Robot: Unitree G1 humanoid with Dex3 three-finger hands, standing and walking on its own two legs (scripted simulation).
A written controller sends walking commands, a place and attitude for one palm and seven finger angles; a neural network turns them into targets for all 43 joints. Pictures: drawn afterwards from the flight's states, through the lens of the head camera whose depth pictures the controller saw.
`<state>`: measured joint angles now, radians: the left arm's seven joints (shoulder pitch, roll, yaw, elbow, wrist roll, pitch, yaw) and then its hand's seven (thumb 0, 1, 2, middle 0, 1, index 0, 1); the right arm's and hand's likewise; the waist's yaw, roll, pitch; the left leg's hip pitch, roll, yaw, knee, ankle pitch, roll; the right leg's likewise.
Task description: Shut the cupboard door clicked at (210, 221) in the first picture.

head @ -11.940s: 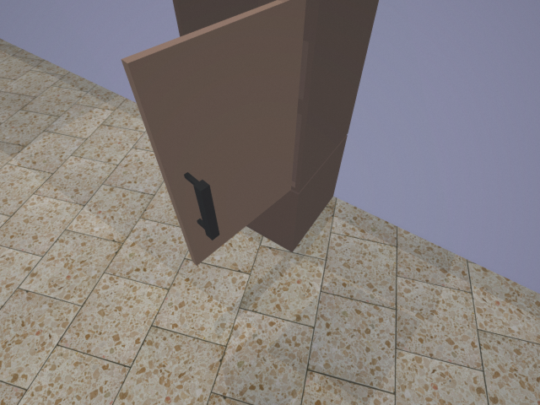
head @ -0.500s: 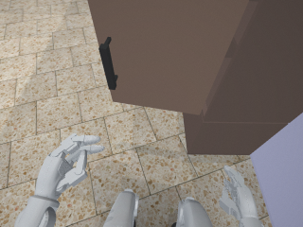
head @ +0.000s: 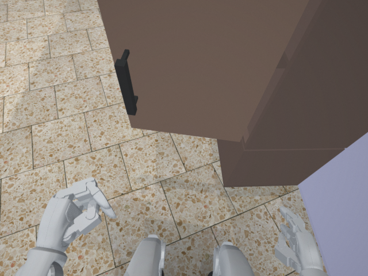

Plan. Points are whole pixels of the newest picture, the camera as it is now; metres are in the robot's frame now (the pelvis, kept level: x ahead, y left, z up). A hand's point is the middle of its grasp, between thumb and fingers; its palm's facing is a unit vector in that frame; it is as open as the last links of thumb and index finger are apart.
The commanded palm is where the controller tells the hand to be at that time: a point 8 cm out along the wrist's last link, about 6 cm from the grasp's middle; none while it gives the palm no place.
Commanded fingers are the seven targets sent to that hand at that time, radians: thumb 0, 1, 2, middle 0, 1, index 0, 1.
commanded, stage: raise the hand and make a fist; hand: left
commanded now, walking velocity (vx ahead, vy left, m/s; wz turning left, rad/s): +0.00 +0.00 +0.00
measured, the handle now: (129, 84) +0.57 +0.19 +0.03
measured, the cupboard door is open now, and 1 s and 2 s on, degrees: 80 80 80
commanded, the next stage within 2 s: bring the fist close to the handle in 0.82 s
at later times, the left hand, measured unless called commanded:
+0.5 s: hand (103, 209) +0.23 +0.17 +0.05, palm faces -0.07 -1.00 -0.05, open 3.1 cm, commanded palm +0.21 +0.22 +0.05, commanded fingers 0.00 0.90 0.90 -1.30 -1.50 -1.30 -1.50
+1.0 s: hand (105, 211) +0.23 +0.17 +0.05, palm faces -0.07 -1.00 -0.05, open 3.1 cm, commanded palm +0.23 +0.22 +0.05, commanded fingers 0.00 0.90 0.90 -1.30 -1.50 -1.30 -1.50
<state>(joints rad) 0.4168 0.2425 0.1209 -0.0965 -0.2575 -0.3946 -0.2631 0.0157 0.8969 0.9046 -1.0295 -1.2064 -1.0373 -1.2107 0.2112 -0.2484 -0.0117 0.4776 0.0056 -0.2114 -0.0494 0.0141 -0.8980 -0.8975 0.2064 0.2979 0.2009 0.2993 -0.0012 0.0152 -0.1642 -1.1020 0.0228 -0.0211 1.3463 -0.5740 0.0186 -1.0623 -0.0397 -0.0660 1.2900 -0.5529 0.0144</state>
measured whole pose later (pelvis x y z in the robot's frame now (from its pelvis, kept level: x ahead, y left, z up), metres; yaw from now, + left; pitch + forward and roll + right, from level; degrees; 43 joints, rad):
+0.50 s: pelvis +0.01 -0.02 +0.00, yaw +0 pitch +19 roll -2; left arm 0.39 0.26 0.17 -0.07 -0.30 -0.37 -0.33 0.02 0.90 0.90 -1.29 -1.49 -1.30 -1.50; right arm 0.23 -0.24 0.00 0.48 0.01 -0.16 -0.05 0.01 -0.90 -0.90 0.21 0.30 0.20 0.30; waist 0.00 0.03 -0.18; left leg -1.11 0.04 -0.04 1.36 -0.60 -0.01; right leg -1.07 -0.02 -0.08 1.32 -0.58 -0.01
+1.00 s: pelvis +0.01 -0.02 +0.00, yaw +0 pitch +19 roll -2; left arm 0.38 0.25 0.16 -0.04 -0.29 -0.40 -0.32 0.01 0.90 0.90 -1.30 -1.50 -1.30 -1.50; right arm 0.22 -0.24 0.01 0.46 0.01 -0.16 -0.06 0.01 -0.90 -0.90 0.21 0.30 0.20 0.30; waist 0.00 0.03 -0.18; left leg -1.11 0.04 -0.04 1.36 -0.59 -0.01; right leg -1.08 -0.02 -0.08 1.32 -0.58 -0.01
